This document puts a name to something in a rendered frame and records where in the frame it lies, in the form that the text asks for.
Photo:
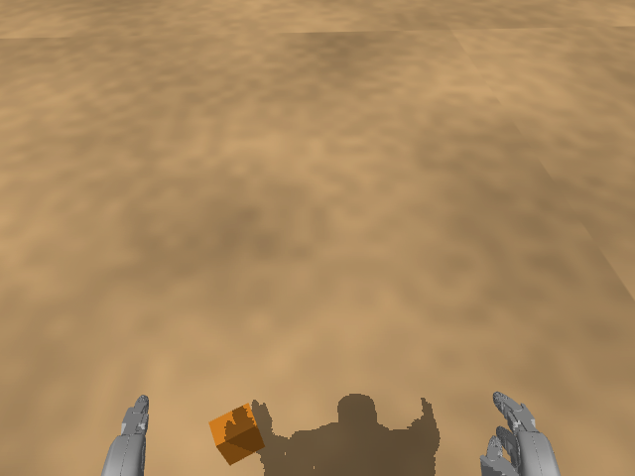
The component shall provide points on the right robot hand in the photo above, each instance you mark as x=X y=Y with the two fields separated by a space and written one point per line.
x=531 y=452

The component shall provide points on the left robot hand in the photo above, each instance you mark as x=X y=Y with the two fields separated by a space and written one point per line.
x=126 y=454

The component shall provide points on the carton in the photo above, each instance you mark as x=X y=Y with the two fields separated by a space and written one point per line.
x=236 y=434

